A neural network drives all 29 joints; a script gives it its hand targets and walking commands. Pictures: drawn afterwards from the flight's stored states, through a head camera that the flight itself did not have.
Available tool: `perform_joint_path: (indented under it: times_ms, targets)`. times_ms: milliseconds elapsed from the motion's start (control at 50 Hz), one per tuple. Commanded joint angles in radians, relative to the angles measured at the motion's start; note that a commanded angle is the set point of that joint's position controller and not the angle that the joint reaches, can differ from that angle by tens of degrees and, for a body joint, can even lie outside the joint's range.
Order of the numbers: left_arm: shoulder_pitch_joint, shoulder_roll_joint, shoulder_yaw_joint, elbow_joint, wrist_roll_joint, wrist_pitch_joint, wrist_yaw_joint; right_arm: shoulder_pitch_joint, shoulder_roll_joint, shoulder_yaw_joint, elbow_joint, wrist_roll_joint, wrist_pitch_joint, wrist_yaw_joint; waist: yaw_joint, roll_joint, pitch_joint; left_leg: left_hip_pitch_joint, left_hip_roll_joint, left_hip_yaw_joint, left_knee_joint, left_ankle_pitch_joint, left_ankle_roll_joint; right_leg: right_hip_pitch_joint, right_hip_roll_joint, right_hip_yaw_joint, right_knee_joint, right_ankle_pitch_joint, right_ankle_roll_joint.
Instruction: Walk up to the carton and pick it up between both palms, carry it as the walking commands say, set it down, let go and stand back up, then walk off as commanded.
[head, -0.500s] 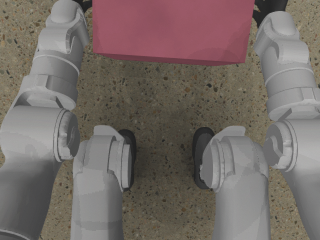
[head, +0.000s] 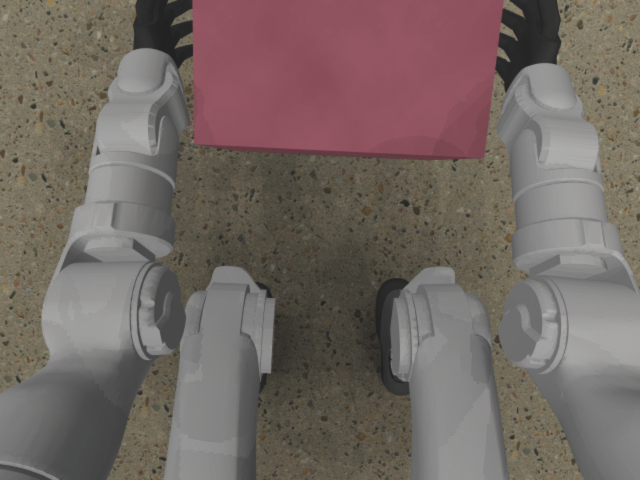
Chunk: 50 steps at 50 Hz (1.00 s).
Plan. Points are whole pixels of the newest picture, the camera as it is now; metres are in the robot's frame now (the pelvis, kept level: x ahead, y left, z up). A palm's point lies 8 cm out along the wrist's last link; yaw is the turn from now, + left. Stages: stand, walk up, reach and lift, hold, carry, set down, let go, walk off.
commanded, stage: reach and lift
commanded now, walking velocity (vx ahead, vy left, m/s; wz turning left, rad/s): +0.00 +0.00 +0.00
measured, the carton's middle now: (339, 82) +0.53 -0.01 -0.19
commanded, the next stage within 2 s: none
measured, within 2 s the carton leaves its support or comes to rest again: neither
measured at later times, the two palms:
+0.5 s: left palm (119, 35) +0.52 +0.17 -0.03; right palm (584, 59) +0.50 -0.19 -0.03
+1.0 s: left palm (52, 7) +0.50 +0.17 +0.04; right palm out of the picture +0.49 -0.19 +0.05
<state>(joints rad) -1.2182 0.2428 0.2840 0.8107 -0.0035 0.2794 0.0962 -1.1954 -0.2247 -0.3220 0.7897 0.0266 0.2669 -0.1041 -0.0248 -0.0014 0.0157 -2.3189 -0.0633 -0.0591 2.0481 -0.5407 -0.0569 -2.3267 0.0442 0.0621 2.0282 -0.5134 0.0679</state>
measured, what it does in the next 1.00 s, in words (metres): rises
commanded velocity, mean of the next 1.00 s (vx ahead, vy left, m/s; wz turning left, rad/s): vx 0.00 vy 0.00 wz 0.00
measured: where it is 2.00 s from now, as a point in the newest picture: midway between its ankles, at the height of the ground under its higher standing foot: (324, 357)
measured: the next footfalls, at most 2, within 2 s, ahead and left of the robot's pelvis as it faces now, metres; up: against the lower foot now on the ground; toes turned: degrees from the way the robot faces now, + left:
none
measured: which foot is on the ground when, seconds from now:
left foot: down 0.00-1.00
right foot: down 0.00-1.00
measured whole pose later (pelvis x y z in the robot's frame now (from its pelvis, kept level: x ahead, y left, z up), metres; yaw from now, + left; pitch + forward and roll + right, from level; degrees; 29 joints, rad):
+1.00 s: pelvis +0.01 +0.00 +0.11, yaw +0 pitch +48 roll +0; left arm -0.99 0.10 0.40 0.71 0.14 0.36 0.06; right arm -0.96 -0.08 -0.45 0.67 -0.14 0.36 -0.08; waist -0.02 0.01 -0.25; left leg -2.02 -0.08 -0.08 1.66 -0.49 -0.05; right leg -2.02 0.07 0.08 1.65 -0.47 0.07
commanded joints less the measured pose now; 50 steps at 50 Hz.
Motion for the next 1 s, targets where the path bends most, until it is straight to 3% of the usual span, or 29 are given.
perform_joint_path:
  times_ms: [0, 300, 480, 980]
  targets:
    - [-0.598, -0.956, -0.435, -0.171, -0.117, -0.014, -0.317, -0.607, 0.918, 0.447, -0.167, 0.111, -0.005, 0.327, -0.011, 0.038, -1.304, 0.684, -0.060, 0.161, -0.199, 0.340, 0.022, 0.686, 0.067, -0.182, -0.164, 0.331, -0.036]
    - [-0.535, -0.993, -0.353, -0.127, -0.045, 0.035, -0.350, -0.541, 0.967, 0.374, -0.121, 0.034, 0.050, 0.355, -0.006, 0.024, -1.204, 0.613, -0.070, 0.165, -0.334, 0.201, 0.039, 0.697, 0.078, -0.168, -0.304, 0.216, -0.044]
    - [-0.500, -1.032, -0.359, -0.139, -0.042, 0.059, -0.373, -0.514, 1.021, 0.398, -0.148, 0.029, 0.078, 0.370, 0.002, 0.014, -1.289, 0.682, -0.076, 0.167, -0.394, 0.235, 0.038, 0.779, 0.086, -0.171, -0.360, 0.246, -0.043]
    - [-0.352, -1.102, -0.372, -0.135, -0.018, 0.064, -0.382, -0.360, 1.063, 0.379, -0.126, -0.003, 0.085, 0.406, -0.001, 0.027, -1.243, 0.870, -0.083, 0.144, -0.570, 0.270, 0.036, 0.898, 0.095, -0.162, -0.536, 0.255, -0.050]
